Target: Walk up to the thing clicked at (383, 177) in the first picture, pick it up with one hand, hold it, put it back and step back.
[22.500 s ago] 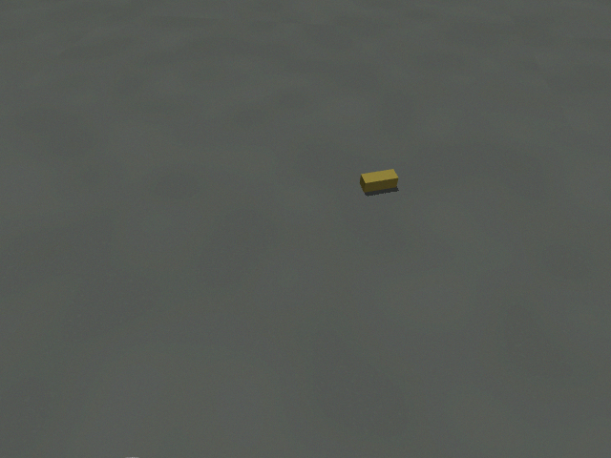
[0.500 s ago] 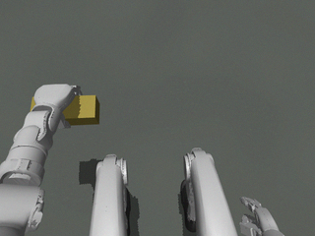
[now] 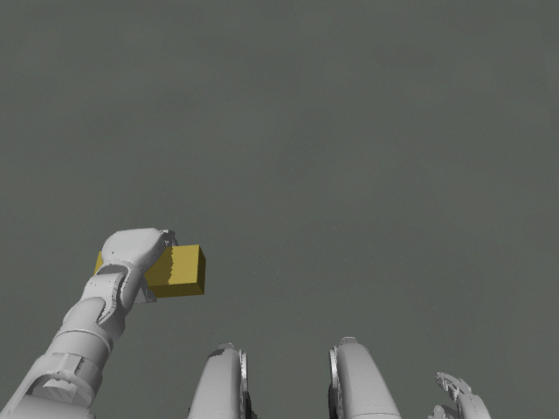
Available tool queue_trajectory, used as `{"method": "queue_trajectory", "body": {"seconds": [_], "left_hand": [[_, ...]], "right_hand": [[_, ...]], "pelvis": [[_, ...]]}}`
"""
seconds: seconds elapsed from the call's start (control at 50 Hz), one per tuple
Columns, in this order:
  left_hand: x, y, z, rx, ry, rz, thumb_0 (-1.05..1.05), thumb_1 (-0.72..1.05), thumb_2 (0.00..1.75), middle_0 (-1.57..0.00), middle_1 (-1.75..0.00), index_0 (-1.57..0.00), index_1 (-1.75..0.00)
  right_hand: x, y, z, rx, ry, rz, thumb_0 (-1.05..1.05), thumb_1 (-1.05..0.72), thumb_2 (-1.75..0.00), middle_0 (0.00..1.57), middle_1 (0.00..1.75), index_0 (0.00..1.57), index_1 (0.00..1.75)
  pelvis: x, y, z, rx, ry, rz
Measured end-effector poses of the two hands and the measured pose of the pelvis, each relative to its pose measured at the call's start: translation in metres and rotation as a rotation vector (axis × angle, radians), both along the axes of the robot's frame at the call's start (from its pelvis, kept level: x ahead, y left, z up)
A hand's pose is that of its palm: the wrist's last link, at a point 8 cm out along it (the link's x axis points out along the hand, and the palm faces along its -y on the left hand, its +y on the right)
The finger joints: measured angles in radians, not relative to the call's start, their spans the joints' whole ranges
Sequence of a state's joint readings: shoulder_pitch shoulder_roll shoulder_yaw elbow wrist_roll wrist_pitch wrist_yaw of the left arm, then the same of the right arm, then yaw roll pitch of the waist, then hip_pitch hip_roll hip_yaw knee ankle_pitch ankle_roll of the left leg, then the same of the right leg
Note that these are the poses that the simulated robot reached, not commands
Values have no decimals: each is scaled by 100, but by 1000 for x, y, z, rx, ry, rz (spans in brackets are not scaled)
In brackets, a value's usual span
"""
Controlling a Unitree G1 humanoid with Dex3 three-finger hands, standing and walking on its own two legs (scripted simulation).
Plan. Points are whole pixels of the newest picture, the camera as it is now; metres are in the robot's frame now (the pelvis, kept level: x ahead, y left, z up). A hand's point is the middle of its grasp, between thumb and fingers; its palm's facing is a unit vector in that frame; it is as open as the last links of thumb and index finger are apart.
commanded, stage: lift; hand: left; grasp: from above
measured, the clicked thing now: (152, 273) +0.36 +0.23 -0.10
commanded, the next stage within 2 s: hold in 0.46 s
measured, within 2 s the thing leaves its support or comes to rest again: neither
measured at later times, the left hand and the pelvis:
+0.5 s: hand (133, 246) +0.36 +0.22 +0.01, palm faces -0.47 -0.06 -0.88, open 9.9 cm; pelvis +0.04 +0.00 +0.09, yaw +0 degrees
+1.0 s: hand (124, 226) +0.36 +0.21 +0.06, palm faces -0.47 -0.04 -0.88, open 9.9 cm; pelvis +0.06 +0.00 +0.12, yaw -1 degrees
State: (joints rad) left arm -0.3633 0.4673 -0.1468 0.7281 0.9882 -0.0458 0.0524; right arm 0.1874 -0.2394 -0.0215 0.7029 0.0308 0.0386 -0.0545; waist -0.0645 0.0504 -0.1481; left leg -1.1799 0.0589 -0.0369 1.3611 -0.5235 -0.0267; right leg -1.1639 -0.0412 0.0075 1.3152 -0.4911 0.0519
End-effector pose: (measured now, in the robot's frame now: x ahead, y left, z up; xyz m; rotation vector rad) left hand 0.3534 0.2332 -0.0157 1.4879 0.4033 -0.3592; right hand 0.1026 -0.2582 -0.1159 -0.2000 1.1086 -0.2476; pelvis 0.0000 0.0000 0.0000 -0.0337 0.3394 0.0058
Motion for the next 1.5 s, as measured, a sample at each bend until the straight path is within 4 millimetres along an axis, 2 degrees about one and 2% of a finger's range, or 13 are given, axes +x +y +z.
{"method": "queue_trajectory", "body": {"seconds": [0.26, 0.54, 0.74, 1.0, 1.5], "left_hand": [[1, -13, 53, 7, -4, 24, 0, -2, 60, -67, -65, -70, -59], [11, -11, 92, 11, 9, 33, 0, -1, 59, -66, -66, -69, -60], [17, -12, 113, 19, 18, 12, 0, 0, 58, -65, -66, -68, -60], [17, -17, 134, 16, 4, -3, 0, 0, 58, -65, -66, -68, -60], [-9, -28, 157, 6, 3, -20, 0, -1, 59, -66, -65, -69, -59]], "right_hand": [[8, -11, 61, -11, -9, -22, 0, -90, -90, 20, 30, 21, 30], [26, -7, 96, 10, -20, -33, 0, -90, -90, 20, 30, 21, 30], [45, -2, 109, 31, -50, -31, 0, -90, -90, 20, 30, 21, 30], [63, -7, 121, 34, -93, -21, 0, -90, -90, 20, 30, 21, 30], [74, -9, 132, 52, -158, 7, 1, -91, -90, 20, 29, 21, 30]], "pelvis": [[23, -5, 60, 15, -94, -2], [43, -3, 95, 23, -161, -9], [54, -2, 108, 28, -196, -15], [59, -5, 117, 33, -235, -21], [47, -14, 125, 44, -293, -27]]}}
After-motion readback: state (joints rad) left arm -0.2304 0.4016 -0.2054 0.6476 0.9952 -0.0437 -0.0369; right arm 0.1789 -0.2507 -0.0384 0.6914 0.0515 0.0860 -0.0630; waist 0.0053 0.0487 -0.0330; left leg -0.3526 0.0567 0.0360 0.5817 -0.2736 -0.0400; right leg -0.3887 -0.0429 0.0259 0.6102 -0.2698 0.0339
